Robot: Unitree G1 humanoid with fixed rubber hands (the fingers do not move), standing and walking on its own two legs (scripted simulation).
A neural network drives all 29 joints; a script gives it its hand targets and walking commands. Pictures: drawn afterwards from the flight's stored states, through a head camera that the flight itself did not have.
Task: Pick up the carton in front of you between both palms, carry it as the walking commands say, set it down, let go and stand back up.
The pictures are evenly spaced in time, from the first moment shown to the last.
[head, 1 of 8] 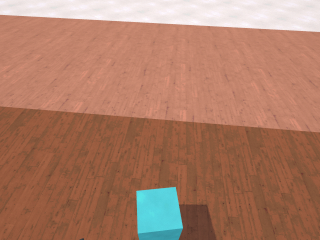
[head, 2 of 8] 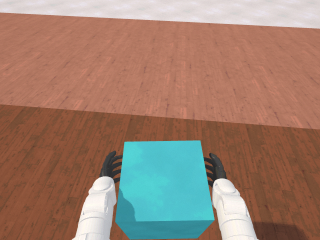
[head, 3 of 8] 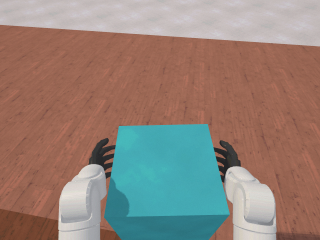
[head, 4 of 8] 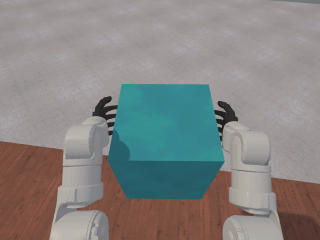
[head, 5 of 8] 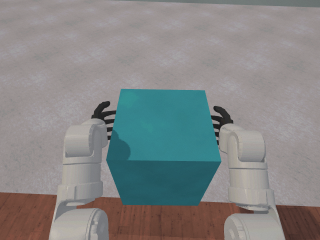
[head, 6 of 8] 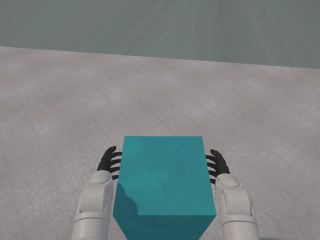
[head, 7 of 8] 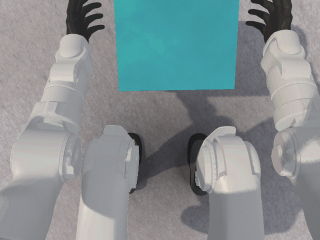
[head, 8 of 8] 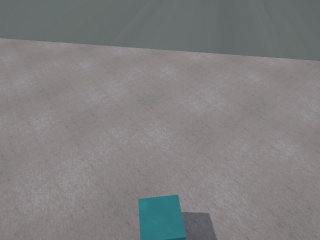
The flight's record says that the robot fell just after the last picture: no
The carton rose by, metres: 0.68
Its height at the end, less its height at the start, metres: -0.27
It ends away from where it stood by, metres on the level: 5.44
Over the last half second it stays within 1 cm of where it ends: yes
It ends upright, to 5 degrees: yes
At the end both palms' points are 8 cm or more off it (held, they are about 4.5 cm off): yes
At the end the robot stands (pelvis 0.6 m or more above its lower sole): yes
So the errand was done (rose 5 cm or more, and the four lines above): yes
